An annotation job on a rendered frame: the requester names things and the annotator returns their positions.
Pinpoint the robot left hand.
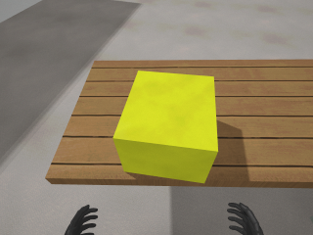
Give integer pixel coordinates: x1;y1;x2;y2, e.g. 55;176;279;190
65;205;98;235

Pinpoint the robot right hand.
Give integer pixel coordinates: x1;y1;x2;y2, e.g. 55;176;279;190
227;203;264;235

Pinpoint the table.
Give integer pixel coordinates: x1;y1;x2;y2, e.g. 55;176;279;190
45;59;313;223

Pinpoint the carton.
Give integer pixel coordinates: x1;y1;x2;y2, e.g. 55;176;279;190
112;70;218;184

